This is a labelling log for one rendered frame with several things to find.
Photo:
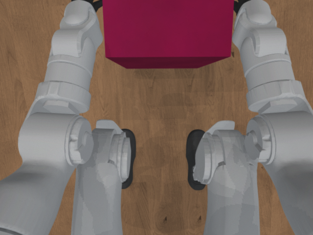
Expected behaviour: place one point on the robot left foot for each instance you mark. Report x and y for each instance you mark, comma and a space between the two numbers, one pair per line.
130, 134

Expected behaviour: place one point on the robot foot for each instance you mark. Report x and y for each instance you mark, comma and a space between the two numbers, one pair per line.
192, 143
130, 134

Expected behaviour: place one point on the carton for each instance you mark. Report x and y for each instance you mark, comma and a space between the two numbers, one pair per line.
167, 34

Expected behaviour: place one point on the left robot hand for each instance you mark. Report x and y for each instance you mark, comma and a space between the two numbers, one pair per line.
96, 5

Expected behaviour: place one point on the robot left forearm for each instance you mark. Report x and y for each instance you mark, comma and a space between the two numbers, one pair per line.
65, 89

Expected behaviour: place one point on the robot right foot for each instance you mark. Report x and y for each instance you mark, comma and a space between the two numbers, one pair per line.
192, 143

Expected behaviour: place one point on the robot right forearm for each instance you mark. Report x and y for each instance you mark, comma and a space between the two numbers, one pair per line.
266, 62

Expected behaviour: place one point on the right robot hand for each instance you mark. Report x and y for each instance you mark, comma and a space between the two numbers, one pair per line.
237, 5

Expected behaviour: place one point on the robot right upper arm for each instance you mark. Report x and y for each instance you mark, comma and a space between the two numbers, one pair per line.
283, 143

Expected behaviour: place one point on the robot left upper arm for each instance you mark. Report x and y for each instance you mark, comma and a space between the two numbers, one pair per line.
51, 146

